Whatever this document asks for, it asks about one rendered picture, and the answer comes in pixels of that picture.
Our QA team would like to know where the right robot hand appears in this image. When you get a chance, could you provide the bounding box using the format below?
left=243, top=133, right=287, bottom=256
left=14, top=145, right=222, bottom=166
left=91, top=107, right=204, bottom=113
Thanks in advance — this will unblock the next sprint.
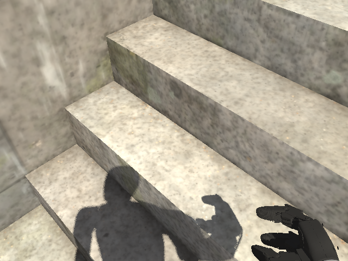
left=251, top=204, right=339, bottom=261

